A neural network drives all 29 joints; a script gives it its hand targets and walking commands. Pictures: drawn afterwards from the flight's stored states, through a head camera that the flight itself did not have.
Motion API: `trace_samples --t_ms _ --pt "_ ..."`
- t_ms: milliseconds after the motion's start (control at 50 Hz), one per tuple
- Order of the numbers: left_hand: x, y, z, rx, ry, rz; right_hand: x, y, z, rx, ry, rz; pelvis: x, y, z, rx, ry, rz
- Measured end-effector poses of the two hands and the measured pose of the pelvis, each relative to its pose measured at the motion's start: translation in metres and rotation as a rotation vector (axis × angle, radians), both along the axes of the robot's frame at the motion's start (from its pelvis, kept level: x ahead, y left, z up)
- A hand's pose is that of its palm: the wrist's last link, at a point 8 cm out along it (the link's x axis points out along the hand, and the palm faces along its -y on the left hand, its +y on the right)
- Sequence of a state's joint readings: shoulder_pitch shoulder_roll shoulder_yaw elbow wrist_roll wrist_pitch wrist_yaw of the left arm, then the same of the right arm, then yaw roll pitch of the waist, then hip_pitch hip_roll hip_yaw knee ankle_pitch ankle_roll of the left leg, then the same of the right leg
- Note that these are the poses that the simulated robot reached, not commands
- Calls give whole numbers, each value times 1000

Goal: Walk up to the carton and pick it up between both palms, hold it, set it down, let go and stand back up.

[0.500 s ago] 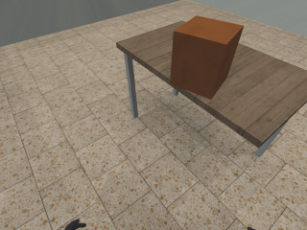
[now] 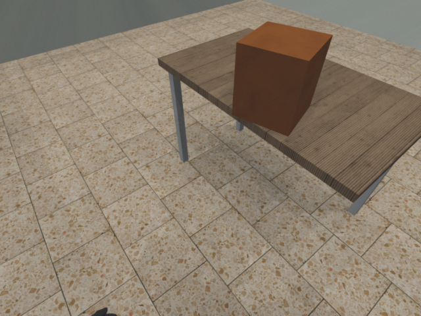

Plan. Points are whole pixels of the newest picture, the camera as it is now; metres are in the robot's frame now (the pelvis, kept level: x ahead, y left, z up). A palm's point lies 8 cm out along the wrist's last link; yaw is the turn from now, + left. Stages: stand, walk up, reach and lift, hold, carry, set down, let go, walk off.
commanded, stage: stand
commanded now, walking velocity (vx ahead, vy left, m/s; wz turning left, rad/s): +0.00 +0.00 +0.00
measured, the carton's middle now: (277, 78) +0.82 -0.18 +0.05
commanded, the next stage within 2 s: walk up in 0.40 s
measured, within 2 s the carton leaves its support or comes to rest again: neither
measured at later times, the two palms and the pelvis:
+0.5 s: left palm out of the picture +0.11 +0.25 -0.09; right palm out of the picture +0.10 -0.25 -0.10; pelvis +0.00 +0.00 +0.00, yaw +0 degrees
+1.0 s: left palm (93, 315) +0.17 +0.24 -0.08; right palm out of the picture +0.13 -0.32 -0.13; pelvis +0.08 -0.03 -0.01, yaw -13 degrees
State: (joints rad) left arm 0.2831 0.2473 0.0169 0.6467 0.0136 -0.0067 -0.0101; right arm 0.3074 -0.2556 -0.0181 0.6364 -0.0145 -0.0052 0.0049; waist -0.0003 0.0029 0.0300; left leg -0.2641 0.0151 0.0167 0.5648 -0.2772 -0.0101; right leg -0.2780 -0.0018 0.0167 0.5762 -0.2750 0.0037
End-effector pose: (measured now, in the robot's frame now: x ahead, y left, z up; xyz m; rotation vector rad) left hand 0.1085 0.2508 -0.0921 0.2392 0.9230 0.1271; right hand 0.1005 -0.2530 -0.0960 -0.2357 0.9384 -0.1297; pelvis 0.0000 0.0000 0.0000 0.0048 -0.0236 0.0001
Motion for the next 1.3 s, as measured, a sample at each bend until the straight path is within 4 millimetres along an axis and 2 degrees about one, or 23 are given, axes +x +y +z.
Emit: trace_samples --t_ms 580,660,720,800,860,920,1000,1100,1200,1260,1300 --pt "-1 2 -2 4 24 -1 -5 -1 -2 -2 21 -12 3 1 1 0 0 -8" --pt "-6 8 -1 47 71 -53 -4 -13 1 -25 -26 -23 6 4 -2 12 1 -56" --pt "7 10 5 93 115 -119 -23 -30 -2 -38 -21 -97 12 1 -1 5 4 -105" --pt "43 1 20 115 73 -159 -52 -54 -16 -43 90 -178 29 -11 0 3 2 -154" --pt "65 -3 16 168 11 -179 -54 -73 -37 -38 137 -199 44 -26 -18 6 1 -181" --pt "64 -4 9 213 51 -155 -29 -77 -44 -21 134 -184 56 -29 -22 -19 -13 -199" --pt "62 -6 12 227 136 -148 27 -69 -32 16 42 -158 80 -26 -11 -23 -16 -223" --pt "86 -2 14 199 179 -157 93 -49 -11 53 -44 -141 119 -17 -1 -12 -11 -264" --pt "133 19 4 189 205 -172 162 -28 2 40 -124 -142 168 4 -4 -14 -6 -305" --pt "177 40 -9 193 215 -200 200 -15 5 13 -175 -168 204 22 -14 -13 -7 -336" --pt "215 52 -24 202 216 -248 212 -10 0 -25 -207 -207 229 36 -28 -12 -13 -367"
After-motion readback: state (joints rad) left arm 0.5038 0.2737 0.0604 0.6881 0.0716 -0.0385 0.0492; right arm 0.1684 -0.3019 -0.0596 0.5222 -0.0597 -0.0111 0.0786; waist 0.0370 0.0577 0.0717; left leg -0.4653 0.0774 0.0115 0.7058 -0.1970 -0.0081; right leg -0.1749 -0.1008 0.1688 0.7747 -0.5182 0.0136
